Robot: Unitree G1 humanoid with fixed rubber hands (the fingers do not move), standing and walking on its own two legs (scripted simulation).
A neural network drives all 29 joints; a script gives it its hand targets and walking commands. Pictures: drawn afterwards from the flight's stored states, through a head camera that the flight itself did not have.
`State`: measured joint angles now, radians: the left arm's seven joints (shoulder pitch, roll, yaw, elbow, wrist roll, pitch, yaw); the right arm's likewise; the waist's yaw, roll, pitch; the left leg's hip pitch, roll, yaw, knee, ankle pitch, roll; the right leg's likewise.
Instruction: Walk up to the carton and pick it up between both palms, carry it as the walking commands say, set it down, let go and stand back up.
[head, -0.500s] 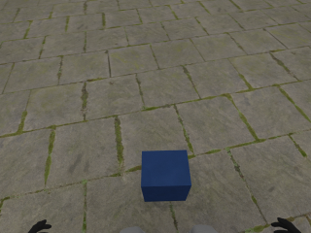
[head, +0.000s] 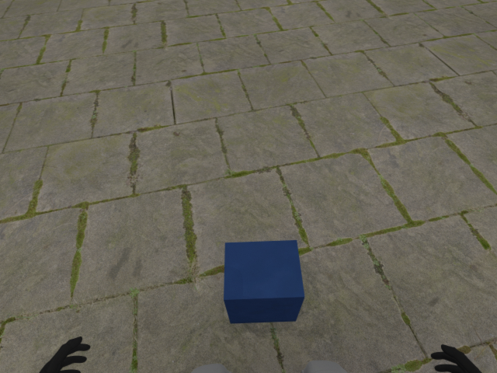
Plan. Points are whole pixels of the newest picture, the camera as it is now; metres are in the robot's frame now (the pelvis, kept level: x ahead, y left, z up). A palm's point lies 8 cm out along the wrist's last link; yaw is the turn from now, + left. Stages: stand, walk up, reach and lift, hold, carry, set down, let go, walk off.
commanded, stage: walk up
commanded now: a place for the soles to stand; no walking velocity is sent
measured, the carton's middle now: (262, 283) +0.46 -0.02 -0.61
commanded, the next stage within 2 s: reach and lift in 1.36 s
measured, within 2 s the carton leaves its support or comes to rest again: neither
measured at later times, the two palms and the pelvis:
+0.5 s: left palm out of the picture +0.10 +0.32 -0.08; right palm out of the picture +0.11 -0.35 -0.07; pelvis +0.02 -0.02 +0.00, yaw +0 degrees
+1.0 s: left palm (78, 362) +0.15 +0.30 -0.07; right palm out of the picture +0.13 -0.36 -0.07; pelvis +0.03 -0.04 +0.00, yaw +1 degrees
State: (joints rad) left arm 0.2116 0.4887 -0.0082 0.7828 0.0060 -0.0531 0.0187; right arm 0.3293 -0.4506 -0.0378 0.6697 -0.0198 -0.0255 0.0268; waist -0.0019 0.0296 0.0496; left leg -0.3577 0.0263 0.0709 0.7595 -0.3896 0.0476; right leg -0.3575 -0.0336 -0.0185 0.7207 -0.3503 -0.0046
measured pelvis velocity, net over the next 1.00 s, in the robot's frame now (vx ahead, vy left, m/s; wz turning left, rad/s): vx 0.03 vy -0.04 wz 0.01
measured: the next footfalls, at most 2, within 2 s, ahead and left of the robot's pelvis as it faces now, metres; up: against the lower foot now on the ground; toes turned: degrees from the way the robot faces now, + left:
none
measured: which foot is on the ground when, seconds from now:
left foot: down 0.00-1.00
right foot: down 0.00-1.00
